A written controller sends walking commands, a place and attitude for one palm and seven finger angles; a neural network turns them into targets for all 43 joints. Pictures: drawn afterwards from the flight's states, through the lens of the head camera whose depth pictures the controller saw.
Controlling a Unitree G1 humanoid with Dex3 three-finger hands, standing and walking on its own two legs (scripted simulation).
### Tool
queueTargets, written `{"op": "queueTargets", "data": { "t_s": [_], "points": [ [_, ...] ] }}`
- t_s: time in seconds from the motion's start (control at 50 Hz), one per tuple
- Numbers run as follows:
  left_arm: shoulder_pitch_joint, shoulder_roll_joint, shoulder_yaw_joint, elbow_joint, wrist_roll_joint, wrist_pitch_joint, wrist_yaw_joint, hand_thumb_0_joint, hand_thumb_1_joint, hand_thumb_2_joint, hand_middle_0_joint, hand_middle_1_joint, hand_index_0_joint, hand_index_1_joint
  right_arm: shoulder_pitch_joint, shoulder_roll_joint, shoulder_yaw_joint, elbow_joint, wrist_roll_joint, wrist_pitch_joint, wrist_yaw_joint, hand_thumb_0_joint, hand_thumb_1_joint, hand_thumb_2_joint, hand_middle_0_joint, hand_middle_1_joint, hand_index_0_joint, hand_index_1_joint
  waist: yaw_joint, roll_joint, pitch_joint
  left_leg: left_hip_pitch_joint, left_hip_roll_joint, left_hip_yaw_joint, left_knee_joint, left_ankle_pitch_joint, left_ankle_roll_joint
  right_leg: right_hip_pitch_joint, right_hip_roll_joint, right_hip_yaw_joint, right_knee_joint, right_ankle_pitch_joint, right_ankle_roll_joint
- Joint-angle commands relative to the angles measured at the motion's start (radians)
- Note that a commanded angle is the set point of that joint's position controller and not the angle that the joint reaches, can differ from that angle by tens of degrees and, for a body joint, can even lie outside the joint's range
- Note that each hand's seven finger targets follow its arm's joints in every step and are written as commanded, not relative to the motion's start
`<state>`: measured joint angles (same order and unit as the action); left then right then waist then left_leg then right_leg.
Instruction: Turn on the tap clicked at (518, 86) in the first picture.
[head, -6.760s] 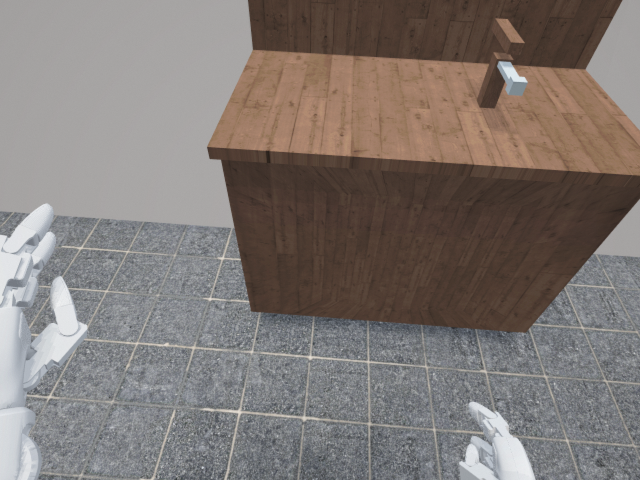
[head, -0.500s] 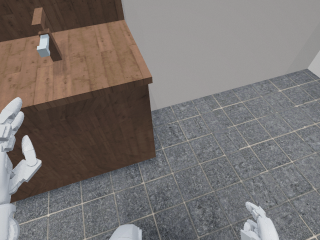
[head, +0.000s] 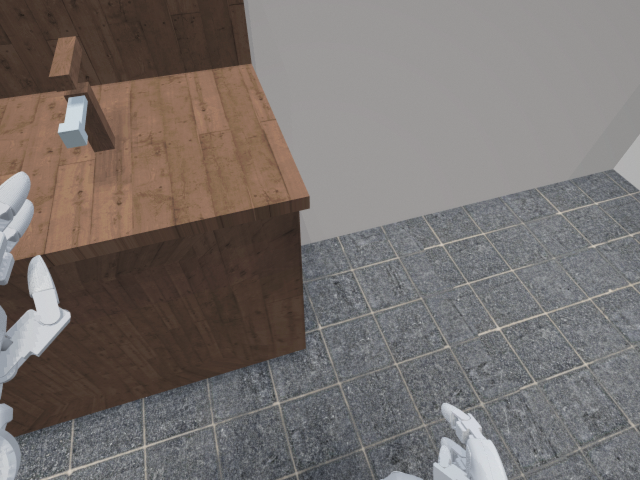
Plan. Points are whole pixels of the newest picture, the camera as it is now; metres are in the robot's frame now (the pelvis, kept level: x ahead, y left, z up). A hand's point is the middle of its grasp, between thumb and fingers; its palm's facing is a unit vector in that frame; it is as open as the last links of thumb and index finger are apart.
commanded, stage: take the last steps up to it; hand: left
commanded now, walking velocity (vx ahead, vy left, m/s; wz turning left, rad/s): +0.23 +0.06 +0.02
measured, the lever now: (73, 134) +0.55 +0.41 +0.12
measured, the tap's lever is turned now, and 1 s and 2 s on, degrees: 0 0 0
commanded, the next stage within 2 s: come to a stop and stand still in 0.56 s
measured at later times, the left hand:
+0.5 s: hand (119, 249) +0.29 +0.21 +0.19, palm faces +0.39 -0.81 -0.45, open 7.4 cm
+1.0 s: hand (141, 247) +0.30 +0.20 +0.17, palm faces +0.45 -0.79 -0.41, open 7.4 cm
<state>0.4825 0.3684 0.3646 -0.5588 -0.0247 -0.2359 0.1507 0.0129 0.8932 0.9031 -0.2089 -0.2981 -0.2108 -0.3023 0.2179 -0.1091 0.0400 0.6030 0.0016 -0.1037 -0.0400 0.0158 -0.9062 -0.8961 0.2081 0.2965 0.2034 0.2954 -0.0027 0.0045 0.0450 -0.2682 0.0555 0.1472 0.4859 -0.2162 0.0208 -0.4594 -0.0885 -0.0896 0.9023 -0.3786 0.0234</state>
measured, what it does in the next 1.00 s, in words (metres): walks ahead: right foot, then left foot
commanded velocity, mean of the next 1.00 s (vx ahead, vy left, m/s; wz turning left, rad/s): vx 0.10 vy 0.04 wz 0.02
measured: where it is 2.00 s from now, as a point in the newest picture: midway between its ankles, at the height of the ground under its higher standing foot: outside the picture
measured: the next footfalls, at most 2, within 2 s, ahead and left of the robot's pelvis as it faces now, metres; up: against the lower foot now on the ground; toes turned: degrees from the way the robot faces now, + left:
right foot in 0.10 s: +0.09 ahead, -0.13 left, +0.00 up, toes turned -8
left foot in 0.50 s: +0.17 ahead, +0.09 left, +0.00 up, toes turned +9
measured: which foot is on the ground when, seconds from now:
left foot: down 0.00-0.12, up 0.14-0.48, down 0.50-0.92, up 0.94-1.00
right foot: up 0.00-0.08, down 0.10-0.52, up 0.54-0.86, down 0.88-1.00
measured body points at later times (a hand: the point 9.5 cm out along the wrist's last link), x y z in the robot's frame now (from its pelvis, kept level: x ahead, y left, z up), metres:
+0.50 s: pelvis +0.08 -0.02 +0.00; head +0.11 -0.01 +0.44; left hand +0.26 +0.25 +0.21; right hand +0.25 -0.29 -0.08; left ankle +0.13 +0.09 -0.74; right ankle +0.05 -0.12 -0.74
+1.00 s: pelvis +0.09 -0.04 +0.00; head +0.11 -0.06 +0.45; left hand +0.27 +0.24 +0.19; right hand +0.27 -0.25 -0.11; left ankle +0.11 +0.08 -0.72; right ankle +0.12 -0.12 -0.74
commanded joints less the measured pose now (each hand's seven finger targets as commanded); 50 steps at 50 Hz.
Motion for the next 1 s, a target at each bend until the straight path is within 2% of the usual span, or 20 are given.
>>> {"op": "queueTargets", "data": {
  "t_s": [0.0,0.06,0.08,0.1,0.12,0.16,0.2,0.24,0.36,0.44,0.46,0.48,0.5,0.54,0.58,0.64,0.82,0.88,0.92,0.98],
  "points": [
    [-0.028,0.141,0.122,-0.125,-0.011,-0.052,0.021,0.0,0.9,0.9,-0.2,-0.3,-0.2,-0.3,-0.061,-0.194,-0.084,-0.12,0.003,-0.055,-0.022,0.0,-0.9,-0.9,0.2,0.3,0.2,0.3,0.006,0.176,-0.141,0.03,0.212,-0.149,-0.151,0.028,0.117,0.153,0.049,-0.079,-0.24,0.014,0.016],
    [-0.084,0.133,0.102,-0.049,0.0,-0.037,0.023,0.0,0.9,0.9,-0.2,-0.3,-0.2,-0.3,-0.071,-0.195,-0.087,-0.112,0.012,-0.039,-0.035,0.0,-0.9,-0.9,0.2,0.3,0.2,0.3,0.007,0.067,-0.149,-0.051,0.15,-0.097,0.018,-0.154,0.061,0.318,0.042,-0.054,-0.444,0.07,-0.001],
    [-0.106,0.15,0.101,-0.033,0.008,-0.034,0.024,0.0,0.9,0.9,-0.2,-0.3,-0.2,-0.3,-0.067,-0.181,-0.086,-0.111,0.011,-0.031,-0.035,0.0,-0.9,-0.9,0.2,0.3,0.2,0.3,0.004,-0.093,-0.15,-0.143,0.076,-0.042,0.212,-0.233,0.032,0.366,-0.083,0.153,-0.536,0.051,-0.058],
    [-0.122,0.178,0.105,-0.028,0.007,-0.025,0.027,0.0,0.9,0.9,-0.2,-0.3,-0.2,-0.3,-0.081,-0.16,-0.076,-0.123,0.011,-0.029,-0.033,0.0,-0.9,-0.9,0.2,0.3,0.2,0.3,0.008,-0.335,-0.126,-0.348,-0.041,-0.009,0.448,-0.333,-0.015,0.448,-0.282,0.496,-0.623,0.131,-0.16],
    [-0.154,0.179,0.102,-0.037,0.0,-0.022,0.026,0.0,0.9,0.9,-0.2,-0.3,-0.2,-0.3,-0.121,-0.181,-0.075,-0.123,0.004,-0.032,-0.028,0.0,-0.9,-0.9,0.2,0.3,0.2,0.3,0.025,-0.296,-0.093,-0.423,-0.031,-0.106,0.629,-0.344,-0.026,0.429,-0.377,0.587,-0.651,0.22,-0.218],
    [-0.173,0.17,0.094,-0.033,-0.004,-0.033,0.014,0.0,0.9,0.9,-0.2,-0.3,-0.2,-0.3,-0.108,-0.19,-0.079,-0.098,0.006,-0.033,-0.022,0.0,-0.9,-0.9,0.2,0.3,0.2,0.3,0.005,-0.225,-0.069,-0.413,0.011,-0.16,0.732,-0.214,-0.045,0.378,-0.318,0.463,-0.635,0.251,-0.199],
    [-0.122,0.175,0.103,-0.07,0.009,-0.054,0.015,0.0,0.9,0.9,-0.2,-0.3,-0.2,-0.3,-0.13,-0.182,-0.066,-0.092,0.0,-0.015,-0.021,0.0,-0.9,-0.9,0.2,0.3,0.2,0.3,0.007,-0.138,-0.084,-0.386,0.02,-0.134,0.687,-0.15,-0.056,0.389,-0.257,0.245,-0.579,0.527,-0.168],
    [-0.108,0.191,0.12,-0.122,0.011,-0.073,0.019,0.0,0.9,0.9,-0.2,-0.3,-0.2,-0.3,-0.141,-0.181,-0.07,-0.104,-0.002,-0.007,-0.023,0.0,-0.9,-0.9,0.2,0.3,0.2,0.3,0.004,-0.101,-0.12,-0.316,0.015,-0.094,0.547,-0.121,-0.052,0.403,-0.232,0.137,-0.55,0.681,-0.15],
    [0.041,0.186,0.162,-0.217,-0.007,-0.077,0.039,0.0,0.9,0.9,-0.2,-0.3,-0.2,-0.3,-0.109,-0.175,-0.094,-0.17,-0.004,-0.005,-0.015,0.0,-0.9,-0.9,0.2,0.3,0.2,0.3,0.036,-0.125,-0.188,-0.202,-0.02,-0.003,0.186,-0.085,-0.033,0.518,-0.226,0.121,-0.499,0.77,-0.162],
    [0.033,0.157,0.14,-0.198,-0.014,-0.06,0.044,0.0,0.9,0.9,-0.2,-0.3,-0.2,-0.3,-0.066,-0.188,-0.106,-0.175,0.0,0.009,-0.021,0.0,-0.9,-0.9,0.2,0.3,0.2,0.3,0.004,-0.09,-0.195,0.013,-0.04,0.016,-0.025,0.072,-0.029,0.408,-0.173,0.084,-0.405,0.572,-0.111],
    [0.007,0.156,0.134,-0.195,-0.015,-0.063,0.042,0.0,0.9,0.9,-0.2,-0.3,-0.2,-0.3,-0.06,-0.202,-0.115,-0.173,0.002,0.012,-0.027,0.0,-0.9,-0.9,0.2,0.3,0.2,0.3,-0.006,-0.05,-0.201,0.11,-0.018,-0.008,-0.071,0.118,-0.014,0.344,-0.141,0.066,-0.325,0.506,-0.084],
    [-0.015,0.16,0.129,-0.19,-0.016,-0.066,0.041,0.0,0.9,0.9,-0.2,-0.3,-0.2,-0.3,-0.054,-0.221,-0.119,-0.176,0.006,0.013,-0.031,0.0,-0.9,-0.9,0.2,0.3,0.2,0.3,-0.013,0.076,-0.206,0.211,0.085,-0.145,-0.095,0.197,0.043,0.209,-0.066,0.031,-0.183,0.341,-0.046],
    [-0.021,0.158,0.124,-0.172,-0.02,-0.069,0.037,0.0,0.9,0.9,-0.2,-0.3,-0.2,-0.3,-0.055,-0.233,-0.121,-0.18,0.011,0.013,-0.028,0.0,-0.9,-0.9,0.2,0.3,0.2,0.3,-0.005,0.235,-0.206,0.298,0.269,-0.393,-0.111,0.366,0.146,0.015,0.027,-0.012,-0.027,-0.111,-0.008],
    [-0.074,0.195,0.126,-0.119,-0.002,-0.074,0.029,0.0,0.9,0.9,-0.2,-0.3,-0.2,-0.3,-0.092,-0.21,-0.09,-0.173,-0.006,-0.005,-0.03,0.0,-0.9,-0.9,0.2,0.3,0.2,0.3,-0.006,0.232,-0.117,0.159,0.351,-0.532,-0.219,0.203,0.206,-0.078,0.028,0.062,0.231,-0.245,-0.017],
    [-0.119,0.172,0.096,-0.137,0.003,-0.071,0.021,0.0,0.9,0.9,-0.2,-0.3,-0.2,-0.3,-0.07,-0.214,-0.1,-0.139,0.004,-0.016,-0.025,0.0,-0.9,-0.9,0.2,0.3,0.2,0.3,-0.009,0.159,-0.098,0.136,0.285,-0.409,-0.195,0.168,0.201,-0.099,0.006,0.061,0.22,-0.138,-0.005],
    [-0.095,0.154,0.071,-0.242,0.002,-0.064,0.008,0.0,0.9,0.9,-0.2,-0.3,-0.2,-0.3,-0.076,-0.212,-0.096,-0.139,0.006,-0.037,-0.014,0.0,-0.9,-0.9,0.2,0.3,0.2,0.3,0.006,0.198,-0.131,0.097,0.198,-0.242,-0.181,0.207,0.148,-0.011,0.013,0.015,0.093,-0.043,0.006],
    [-0.05,0.153,0.11,-0.151,-0.018,-0.009,0.024,0.0,0.9,0.9,-0.2,-0.3,-0.2,-0.3,-0.084,-0.19,-0.056,-0.132,-0.001,-0.044,-0.025,0.0,-0.9,-0.9,0.2,0.3,0.2,0.3,0.006,0.141,-0.181,0.071,0.199,-0.168,-0.099,0.225,0.046,0.279,0.064,-0.009,-0.441,0.113,0.013],
    [-0.086,0.153,0.092,-0.089,-0.011,-0.005,0.026,0.0,0.9,0.9,-0.2,-0.3,-0.2,-0.3,-0.083,-0.178,-0.053,-0.131,0.003,-0.033,-0.023,0.0,-0.9,-0.9,0.2,0.3,0.2,0.3,-0.014,-0.027,-0.158,-0.042,0.075,-0.106,0.032,-0.034,-0.023,0.34,-0.068,0.197,-0.555,0.372,-0.049],
    [-0.117,0.134,0.06,-0.078,-0.025,0.021,0.015,0.0,0.9,0.9,-0.2,-0.3,-0.2,-0.3,-0.088,-0.175,-0.059,-0.128,0.011,-0.027,-0.015,0.0,-0.9,-0.9,0.2,0.3,0.2,0.3,-0.005,-0.234,-0.125,-0.051,-0.026,-0.097,0.192,-0.174,-0.048,0.237,-0.177,0.343,-0.633,0.296,-0.109],
    [-0.078,0.15,0.079,-0.077,-0.015,0.023,0.018,0.0,0.9,0.9,-0.2,-0.3,-0.2,-0.3,-0.116,-0.167,-0.046,-0.127,0.008,-0.017,-0.019,0.0,-0.9,-0.9,0.2,0.3,0.2,0.3,0.009,-0.163,-0.124,-0.137,-0.026,-0.146,0.325,-0.211,-0.039,0.308,-0.196,0.285,-0.603,0.412,-0.143]
  ]
}}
